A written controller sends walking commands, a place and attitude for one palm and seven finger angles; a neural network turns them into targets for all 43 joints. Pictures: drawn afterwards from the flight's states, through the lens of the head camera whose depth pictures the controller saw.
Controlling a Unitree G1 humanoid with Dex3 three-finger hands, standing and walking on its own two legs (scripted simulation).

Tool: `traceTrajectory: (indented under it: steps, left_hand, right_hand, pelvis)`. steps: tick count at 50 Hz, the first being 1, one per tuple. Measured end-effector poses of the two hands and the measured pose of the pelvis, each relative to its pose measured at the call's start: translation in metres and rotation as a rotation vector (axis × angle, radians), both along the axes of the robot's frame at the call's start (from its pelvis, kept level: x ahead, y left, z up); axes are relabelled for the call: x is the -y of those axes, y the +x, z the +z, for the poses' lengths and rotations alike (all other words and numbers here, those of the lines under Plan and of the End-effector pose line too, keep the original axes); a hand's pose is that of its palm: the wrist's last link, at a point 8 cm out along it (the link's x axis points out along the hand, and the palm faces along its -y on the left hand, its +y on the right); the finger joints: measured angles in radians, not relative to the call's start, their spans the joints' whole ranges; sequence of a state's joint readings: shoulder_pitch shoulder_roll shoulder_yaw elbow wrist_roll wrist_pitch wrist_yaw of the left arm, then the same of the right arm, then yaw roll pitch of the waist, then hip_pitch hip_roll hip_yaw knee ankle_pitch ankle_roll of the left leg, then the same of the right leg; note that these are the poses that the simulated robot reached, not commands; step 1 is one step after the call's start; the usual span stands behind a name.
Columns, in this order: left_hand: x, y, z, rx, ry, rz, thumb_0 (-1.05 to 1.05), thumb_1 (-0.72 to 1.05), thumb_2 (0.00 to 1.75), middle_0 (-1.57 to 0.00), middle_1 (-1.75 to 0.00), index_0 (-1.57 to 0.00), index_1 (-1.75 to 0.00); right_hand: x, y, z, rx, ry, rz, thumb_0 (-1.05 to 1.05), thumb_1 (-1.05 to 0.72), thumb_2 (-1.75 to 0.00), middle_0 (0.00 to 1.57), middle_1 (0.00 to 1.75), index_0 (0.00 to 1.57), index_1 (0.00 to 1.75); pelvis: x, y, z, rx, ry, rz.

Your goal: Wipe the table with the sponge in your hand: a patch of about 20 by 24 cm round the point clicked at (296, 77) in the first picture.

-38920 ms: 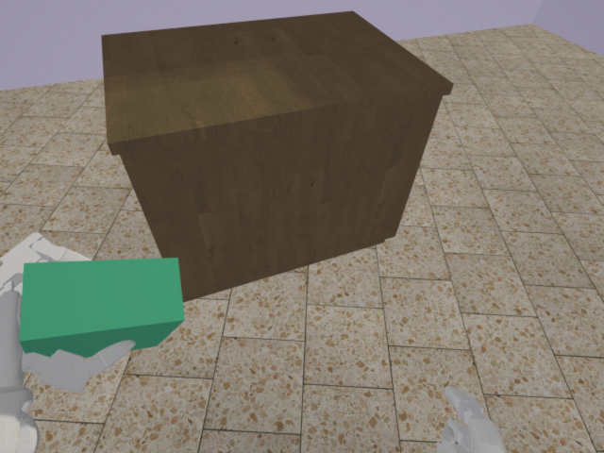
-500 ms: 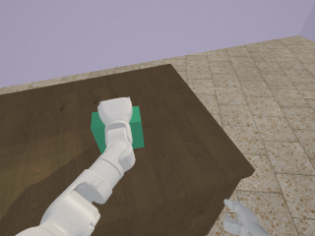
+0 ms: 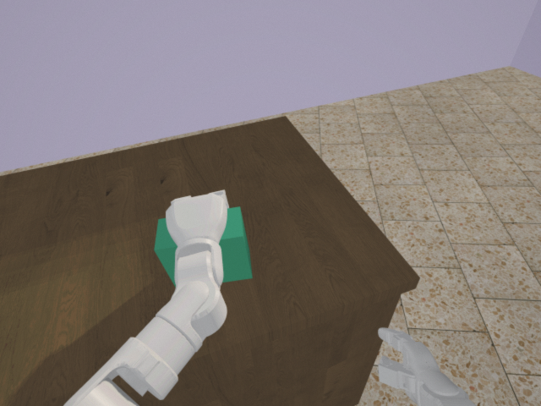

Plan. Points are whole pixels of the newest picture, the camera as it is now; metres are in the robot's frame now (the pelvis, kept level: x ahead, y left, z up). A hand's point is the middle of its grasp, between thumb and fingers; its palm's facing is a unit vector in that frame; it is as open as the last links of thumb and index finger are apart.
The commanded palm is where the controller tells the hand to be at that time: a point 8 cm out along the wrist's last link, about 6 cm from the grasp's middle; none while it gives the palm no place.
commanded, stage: wipe back along the third lane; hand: left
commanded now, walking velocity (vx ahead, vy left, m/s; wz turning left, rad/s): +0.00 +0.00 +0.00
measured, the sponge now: (210, 256) +0.35 +0.15 +0.04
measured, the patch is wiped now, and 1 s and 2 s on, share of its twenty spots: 1.00 1.00 1.00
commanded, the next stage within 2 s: slide back across to the middle lane in 0.72 s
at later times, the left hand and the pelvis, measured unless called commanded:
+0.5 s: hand (215, 255) +0.31 +0.13 +0.09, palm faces +0.10 -0.08 -0.99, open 10.1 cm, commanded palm +0.26 +0.11 +0.12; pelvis +0.00 -0.03 +0.00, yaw +0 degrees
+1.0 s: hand (212, 260) +0.30 +0.13 +0.09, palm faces +0.14 -0.16 -0.98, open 10.1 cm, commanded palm +0.25 +0.12 +0.13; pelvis +0.00 -0.02 +0.00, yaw -1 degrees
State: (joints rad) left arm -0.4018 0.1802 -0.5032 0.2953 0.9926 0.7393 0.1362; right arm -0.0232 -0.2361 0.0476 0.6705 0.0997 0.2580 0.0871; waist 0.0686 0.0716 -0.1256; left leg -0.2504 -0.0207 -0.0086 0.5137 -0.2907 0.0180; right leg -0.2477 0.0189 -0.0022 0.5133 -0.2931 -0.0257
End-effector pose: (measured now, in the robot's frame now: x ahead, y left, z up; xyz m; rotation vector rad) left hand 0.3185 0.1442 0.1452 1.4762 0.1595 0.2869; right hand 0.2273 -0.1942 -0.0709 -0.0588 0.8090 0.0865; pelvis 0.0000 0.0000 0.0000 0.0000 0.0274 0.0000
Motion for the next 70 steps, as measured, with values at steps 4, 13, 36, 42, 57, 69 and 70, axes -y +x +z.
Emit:
traceTrajectory:
  steps: [4,13,36,42,57,69,70]
  left_hand:
    - [0.004,-0.003,0.000,-0.008,0.005,0.014,0.02,-0.47,1.07,-0.64,-1.40,-0.69,-1.38]
    - [0.013,-0.013,0.000,-0.011,0.014,0.035,0.01,-0.47,1.07,-0.64,-1.40,-0.69,-1.38]
    - [0.020,-0.038,-0.004,0.027,-0.034,-0.009,0.02,-0.46,1.07,-0.63,-1.41,-0.69,-1.38]
    - [0.019,-0.040,-0.004,0.034,-0.044,-0.014,0.01,-0.47,1.07,-0.63,-1.41,-0.69,-1.38]
    - [0.006,-0.054,0.006,0.068,-0.144,-0.051,0.01,-0.47,1.07,-0.64,-1.40,-0.70,-1.37]
    - [-0.008,-0.067,0.010,0.076,-0.203,-0.046,-0.01,-0.48,1.07,-0.65,-1.39,-0.71,-1.36]
    - [-0.009,-0.068,0.010,0.076,-0.206,-0.045,-0.01,-0.48,1.07,-0.65,-1.39,-0.71,-1.35]
  right_hand:
    - [0.007,-0.003,0.002,0.017,0.002,-0.006,0.01,-0.91,-0.90,0.20,0.30,0.20,0.30]
    - [0.030,-0.010,-0.001,0.025,0.005,-0.024,0.02,-0.91,-0.90,0.20,0.30,0.20,0.30]
    - [0.038,0.014,0.008,0.090,0.025,-0.009,0.02,-0.91,-0.90,0.19,0.30,0.20,0.30]
    - [0.036,0.010,0.006,0.079,0.018,-0.014,0.02,-0.91,-0.90,0.20,0.30,0.20,0.30]
    - [0.026,-0.006,0.007,0.072,0.004,-0.035,0.02,-0.91,-0.90,0.20,0.30,0.20,0.30]
    - [0.030,-0.009,0.011,0.086,-0.033,-0.051,0.02,-0.91,-0.90,0.20,0.30,0.20,0.30]
    - [0.031,-0.009,0.011,0.087,-0.034,-0.053,0.02,-0.91,-0.90,0.20,0.30,0.20,0.30]
  pelvis:
    - [0.006,-0.005,0.000,0.003,0.004,-0.001]
    - [0.019,-0.006,0.000,0.014,0.009,0.001]
    - [0.030,0.001,-0.001,0.024,0.012,-0.007]
    - [0.027,0.000,-0.002,0.023,0.011,-0.007]
    - [0.019,-0.005,-0.001,0.049,0.011,-0.023]
    - [0.019,-0.008,0.001,0.062,0.009,-0.032]
    - [0.019,-0.008,0.001,0.063,0.009,-0.033]
